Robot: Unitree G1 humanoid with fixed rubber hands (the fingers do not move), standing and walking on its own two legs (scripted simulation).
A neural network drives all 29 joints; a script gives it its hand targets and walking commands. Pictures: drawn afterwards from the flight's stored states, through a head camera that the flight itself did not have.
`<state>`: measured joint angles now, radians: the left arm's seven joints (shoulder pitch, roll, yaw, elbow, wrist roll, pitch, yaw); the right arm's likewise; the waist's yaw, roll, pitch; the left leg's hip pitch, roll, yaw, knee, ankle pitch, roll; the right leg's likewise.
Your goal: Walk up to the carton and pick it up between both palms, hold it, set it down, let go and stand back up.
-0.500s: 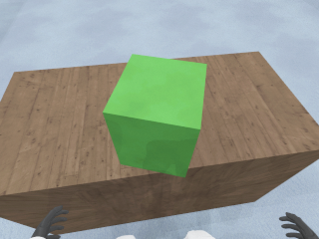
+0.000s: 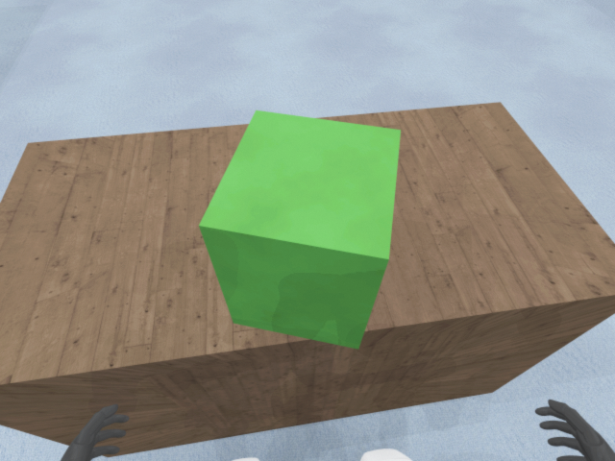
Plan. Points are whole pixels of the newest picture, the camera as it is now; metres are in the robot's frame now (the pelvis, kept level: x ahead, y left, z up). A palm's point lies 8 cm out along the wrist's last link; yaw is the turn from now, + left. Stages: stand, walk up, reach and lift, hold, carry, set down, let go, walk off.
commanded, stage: reach and lift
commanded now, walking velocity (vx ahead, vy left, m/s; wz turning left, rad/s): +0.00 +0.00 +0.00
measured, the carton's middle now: (309, 235) +0.40 +0.01 +0.04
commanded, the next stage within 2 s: none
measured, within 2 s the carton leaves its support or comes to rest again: neither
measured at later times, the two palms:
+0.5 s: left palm (108, 430) +0.17 +0.27 -0.05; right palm (562, 448) +0.13 -0.28 -0.04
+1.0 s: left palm (111, 432) +0.17 +0.25 -0.03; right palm (523, 448) +0.13 -0.22 -0.01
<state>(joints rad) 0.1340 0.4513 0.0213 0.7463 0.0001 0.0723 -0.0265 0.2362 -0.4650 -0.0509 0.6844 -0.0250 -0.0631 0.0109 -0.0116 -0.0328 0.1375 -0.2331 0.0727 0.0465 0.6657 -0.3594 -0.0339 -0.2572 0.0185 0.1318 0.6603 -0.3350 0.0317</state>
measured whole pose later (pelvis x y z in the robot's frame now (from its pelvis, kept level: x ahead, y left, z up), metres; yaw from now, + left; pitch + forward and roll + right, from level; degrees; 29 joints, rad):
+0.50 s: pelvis -0.01 +0.00 +0.01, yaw +0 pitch -11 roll +0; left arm 0.10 0.34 0.02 0.49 0.00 0.32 -0.01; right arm 0.17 -0.26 -0.14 0.73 -0.08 -0.19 -0.01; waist -0.01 -0.04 0.14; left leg -0.06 0.07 0.05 0.54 -0.29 -0.04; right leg -0.07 0.01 0.13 0.51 -0.26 0.04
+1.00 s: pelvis -0.01 +0.00 +0.02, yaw +0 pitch -10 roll +0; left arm 0.23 0.35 0.02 0.39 -0.04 0.06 -0.09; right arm 0.38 -0.10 -0.03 0.31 0.01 -0.12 -0.14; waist -0.01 -0.04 0.14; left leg -0.02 0.07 0.05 0.46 -0.25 -0.04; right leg -0.04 0.01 0.13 0.45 -0.23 0.04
